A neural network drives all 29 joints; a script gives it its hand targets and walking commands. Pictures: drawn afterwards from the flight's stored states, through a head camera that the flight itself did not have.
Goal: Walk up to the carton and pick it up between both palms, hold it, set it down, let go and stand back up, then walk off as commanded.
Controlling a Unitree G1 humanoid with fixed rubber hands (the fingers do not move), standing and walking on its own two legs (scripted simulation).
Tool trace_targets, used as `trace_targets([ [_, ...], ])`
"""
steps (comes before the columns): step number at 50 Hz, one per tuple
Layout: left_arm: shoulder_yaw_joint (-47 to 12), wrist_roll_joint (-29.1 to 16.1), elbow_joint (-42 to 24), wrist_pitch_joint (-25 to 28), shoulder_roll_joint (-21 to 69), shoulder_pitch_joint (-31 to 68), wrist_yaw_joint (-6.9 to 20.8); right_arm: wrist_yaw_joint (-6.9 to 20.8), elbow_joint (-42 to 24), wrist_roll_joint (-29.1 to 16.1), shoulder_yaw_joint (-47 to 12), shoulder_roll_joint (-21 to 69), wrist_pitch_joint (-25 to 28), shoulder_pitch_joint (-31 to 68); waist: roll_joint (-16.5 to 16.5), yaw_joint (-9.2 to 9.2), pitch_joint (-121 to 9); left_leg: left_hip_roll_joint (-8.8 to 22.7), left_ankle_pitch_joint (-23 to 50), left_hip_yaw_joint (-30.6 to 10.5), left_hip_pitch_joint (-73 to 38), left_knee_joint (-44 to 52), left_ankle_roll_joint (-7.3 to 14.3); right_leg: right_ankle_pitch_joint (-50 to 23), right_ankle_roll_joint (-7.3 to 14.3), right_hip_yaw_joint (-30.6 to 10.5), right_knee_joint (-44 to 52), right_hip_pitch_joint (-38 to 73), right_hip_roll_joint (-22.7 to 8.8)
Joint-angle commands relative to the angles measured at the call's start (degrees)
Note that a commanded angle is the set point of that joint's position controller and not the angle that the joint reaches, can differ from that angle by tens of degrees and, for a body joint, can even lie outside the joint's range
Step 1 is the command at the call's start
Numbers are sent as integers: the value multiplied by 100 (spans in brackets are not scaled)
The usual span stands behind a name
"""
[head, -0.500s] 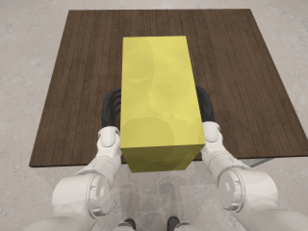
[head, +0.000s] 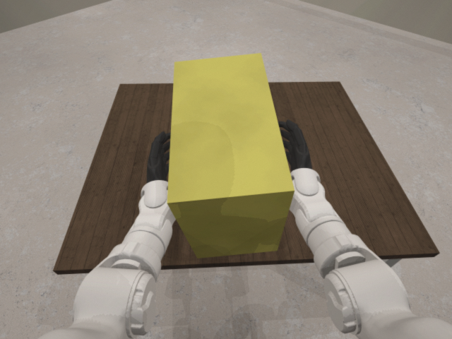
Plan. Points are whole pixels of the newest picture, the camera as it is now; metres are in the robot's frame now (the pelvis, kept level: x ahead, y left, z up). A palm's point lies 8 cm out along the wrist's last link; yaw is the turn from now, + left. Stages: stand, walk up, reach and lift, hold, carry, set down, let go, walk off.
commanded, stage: reach and lift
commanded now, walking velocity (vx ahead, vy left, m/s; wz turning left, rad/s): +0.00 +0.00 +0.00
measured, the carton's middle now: (227, 160) +0.45 -0.02 +0.06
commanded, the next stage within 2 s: hold in 1.72 s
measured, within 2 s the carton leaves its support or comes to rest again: neither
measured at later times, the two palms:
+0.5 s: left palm (136, 169) +0.37 +0.13 +0.14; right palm (297, 167) +0.35 -0.13 +0.14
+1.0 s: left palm (123, 158) +0.36 +0.14 +0.17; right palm (295, 153) +0.36 -0.12 +0.17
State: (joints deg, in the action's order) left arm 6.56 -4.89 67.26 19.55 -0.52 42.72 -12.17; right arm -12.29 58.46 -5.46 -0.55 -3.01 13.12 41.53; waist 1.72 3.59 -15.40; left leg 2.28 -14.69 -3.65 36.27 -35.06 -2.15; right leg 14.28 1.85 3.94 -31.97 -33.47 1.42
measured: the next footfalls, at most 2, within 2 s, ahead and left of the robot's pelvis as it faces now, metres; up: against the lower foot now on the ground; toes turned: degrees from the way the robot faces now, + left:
none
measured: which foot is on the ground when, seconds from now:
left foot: down 0.00-1.00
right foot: down 0.00-1.00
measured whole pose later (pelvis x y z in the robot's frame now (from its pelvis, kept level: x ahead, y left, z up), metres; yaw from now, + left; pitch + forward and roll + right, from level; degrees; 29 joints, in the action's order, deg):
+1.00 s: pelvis -0.01 +0.01 +0.02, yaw +1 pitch -9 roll -1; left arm 15.8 20.7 14.7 -28.5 7.1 33.4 -1.5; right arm -12.3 35.0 -5.8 2.5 1.3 -7.6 35.1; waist -5.2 3.9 5.3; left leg 1.3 -10.9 -2.7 1.8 -21.4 -1.1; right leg 9.8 0.3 3.1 -16.8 1.7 0.5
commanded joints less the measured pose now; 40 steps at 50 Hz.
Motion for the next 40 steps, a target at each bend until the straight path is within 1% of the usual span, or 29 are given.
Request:
trace_targets([
  [1,-1238,1093,-1528,-491,4322,3686,1019,683,-1223,179,-1830,4805,-610,3272,-304,-28,-2107,-391,1632,186,-1915,779,53,-2461,-345,-498,642,2455,77],
  [3,-886,1364,-1544,-808,4264,3576,1131,651,-1328,130,-1662,4792,-788,3341,-362,-184,-1824,-463,1658,234,-2109,952,93,-2829,-376,-532,794,2834,17],
  [5,-569,1633,-1712,-1113,4162,3646,1219,652,-1306,199,-1402,4739,-932,3443,-285,-287,-1436,-517,1593,292,-2276,1141,100,-2907,-379,-512,962,3109,-17],
  [7,-417,1815,-2004,-1376,4210,3885,1280,703,-1406,373,-1049,4683,-986,3686,-191,-258,-1193,-522,1487,336,-2508,1299,100,-2524,-346,-442,1155,3158,-5],
  [10,-240,2030,-2011,-1799,4280,3883,1349,817,-1316,741,-395,4535,-1016,3951,-175,-183,-666,-469,1070,435,-2756,1567,136,-1398,-291,-282,1498,2983,47],
  [12,-104,2170,-2017,-2040,4281,3843,1403,915,-1139,1004,5,4378,-1014,3991,-212,-141,-358,-422,708,523,-2834,1767,154,-802,-264,-180,1665,2922,70],
  [13,-22,2226,-1976,-2157,4293,3759,1432,959,-1110,1111,170,4320,-1003,4030,-276,-118,-266,-397,575,548,-2859,1848,172,-611,-251,-132,1725,2944,80],
  [14,24,2277,-2018,-2272,4276,3720,1458,1004,-1028,1217,340,4218,-988,4019,-229,-108,-214,-376,429,592,-2890,1915,167,-467,-227,-100,1761,2974,87],
  [17,136,2375,-2110,-2546,4211,3519,1524,1106,-953,1406,603,4033,-935,3964,-311,-76,-221,-351,333,670,-3071,2028,174,-439,-222,-3,1798,3116,115],
  [21,-105,2331,-2559,-2766,4290,3451,1505,1203,-1282,1373,517,3859,-776,4197,-124,-108,-833,-323,720,706,-3413,1932,123,-720,-226,98,1727,3207,167],
  [24,-455,2218,-2907,-2906,4400,3386,1426,1223,-1607,1236,237,3764,-700,4357,15,-94,-1248,-287,1046,659,-3691,1816,63,-907,-225,163,1677,3154,193],
  [27,-881,2101,-3337,-3078,4486,3238,1352,1181,-2002,955,-198,3736,-697,4400,139,-84,-1525,-280,1391,604,-3900,1672,-9,-1124,-214,167,1642,3145,223],
  [28,-1017,2065,-3465,-3155,4518,3135,1327,1159,-2158,844,-383,3723,-718,4403,155,-110,-1587,-278,1521,581,-3973,1626,-27,-1211,-216,168,1630,3169,229],
  [30,-1212,2035,-3606,-3334,4519,2913,1314,1093,-2413,645,-642,3702,-811,4362,134,-101,-1486,-287,1566,539,-3987,1587,-31,-1255,-219,149,1637,3177,240],
  [32,-1248,2059,-3772,-3548,4393,2753,1342,1012,-2580,483,-856,3705,-962,4223,57,-148,-1228,-324,1408,565,-3919,1625,14,-1182,-242,109,1663,3244,220],
  [33,-1183,2123,-3740,-3680,4302,2593,1378,973,-2541,438,-869,3679,-1072,4096,-12,-157,-947,-340,1272,578,-3832,1678,54,-1099,-257,99,1702,3275,200],
  [35,-1165,2162,-3929,-3903,4184,2458,1457,890,-2727,328,-965,3644,-1210,4023,-103,-168,-655,-371,1184,594,-3766,1713,97,-1087,-274,80,1712,3397,189],
  [37,-1134,2179,-4110,-4131,4085,2292,1547,804,-2871,174,-1068,3603,-1350,3945,-160,-171,-391,-405,1222,614,-3733,1723,133,-1212,-312,76,1707,3551,173],
  [40,-1194,2148,-4534,-4363,4017,2174,1691,665,-3201,29,-1231,3605,-1476,3841,-201,-86,-269,-458,1426,599,-3743,1652,127,-1674,-353,52,1647,3795,166],
])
